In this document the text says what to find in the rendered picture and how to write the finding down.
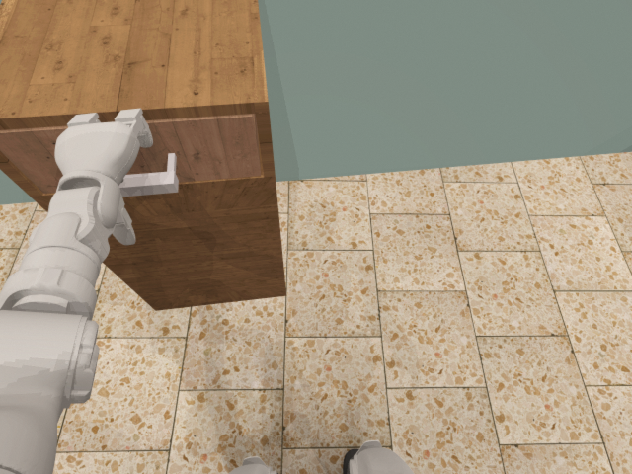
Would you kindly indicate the drawer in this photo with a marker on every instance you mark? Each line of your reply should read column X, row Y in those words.
column 207, row 148

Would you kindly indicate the robot right thigh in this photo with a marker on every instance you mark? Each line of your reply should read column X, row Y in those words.
column 378, row 461

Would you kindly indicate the robot left upper arm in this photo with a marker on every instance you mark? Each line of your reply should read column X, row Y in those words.
column 47, row 362

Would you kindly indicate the robot left hand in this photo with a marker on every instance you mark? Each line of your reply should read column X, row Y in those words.
column 109, row 148

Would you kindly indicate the cabinet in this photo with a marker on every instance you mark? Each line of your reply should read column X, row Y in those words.
column 214, row 241

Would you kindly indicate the robot right shin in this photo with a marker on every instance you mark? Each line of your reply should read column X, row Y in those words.
column 370, row 444

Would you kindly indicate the robot left forearm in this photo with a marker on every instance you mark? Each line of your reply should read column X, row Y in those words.
column 59, row 271

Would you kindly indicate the handle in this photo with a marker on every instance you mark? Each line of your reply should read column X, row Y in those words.
column 152, row 183

